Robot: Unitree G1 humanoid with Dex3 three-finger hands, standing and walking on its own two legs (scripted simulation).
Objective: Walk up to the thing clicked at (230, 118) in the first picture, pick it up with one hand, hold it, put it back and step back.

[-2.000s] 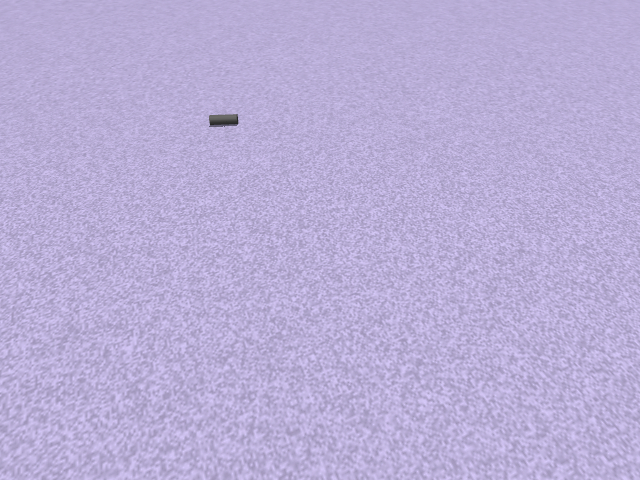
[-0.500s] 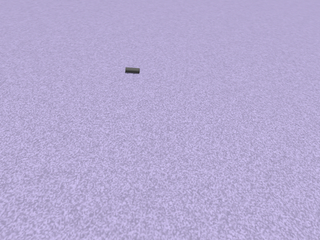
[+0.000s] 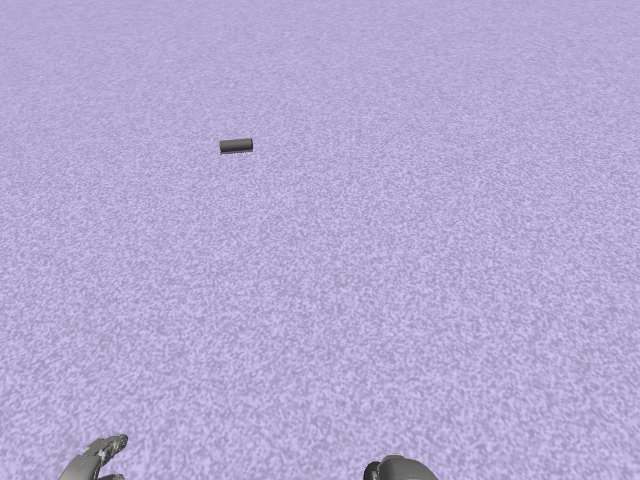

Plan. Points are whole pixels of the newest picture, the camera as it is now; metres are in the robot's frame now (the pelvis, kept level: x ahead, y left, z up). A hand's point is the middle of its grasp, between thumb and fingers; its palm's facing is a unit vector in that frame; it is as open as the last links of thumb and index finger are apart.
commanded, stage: walk up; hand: left
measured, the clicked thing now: (236, 145) +1.64 +0.34 -0.72
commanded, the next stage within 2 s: none
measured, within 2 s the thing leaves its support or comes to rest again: neither
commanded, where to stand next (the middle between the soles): +1.25 +0.08 m, yaw +0 degrees
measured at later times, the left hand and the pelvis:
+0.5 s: hand (112, 378) +0.32 +0.33 -0.15, palm faces -0.01 -0.93 -0.36, open 7.4 cm; pelvis +0.29 +0.05 +0.01, yaw +1 degrees
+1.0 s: hand (179, 197) +0.67 +0.27 -0.10, palm faces -0.04 -0.92 -0.39, open 7.4 cm; pelvis +0.54 +0.01 +0.01, yaw -1 degrees
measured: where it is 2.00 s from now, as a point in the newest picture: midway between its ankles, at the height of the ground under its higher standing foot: (308, 267)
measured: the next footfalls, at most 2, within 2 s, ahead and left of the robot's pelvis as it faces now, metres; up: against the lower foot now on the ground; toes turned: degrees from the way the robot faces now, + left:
left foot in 0.40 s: +0.41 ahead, +0.16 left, +0.00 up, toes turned +7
right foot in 0.88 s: +0.66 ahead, -0.09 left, +0.00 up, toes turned -5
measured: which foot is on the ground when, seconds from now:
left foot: down 0.00-0.00, up 0.02-0.38, down 0.40-0.92, up 0.94-1.00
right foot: down 0.00-0.44, up 0.46-0.86, down 0.88-1.00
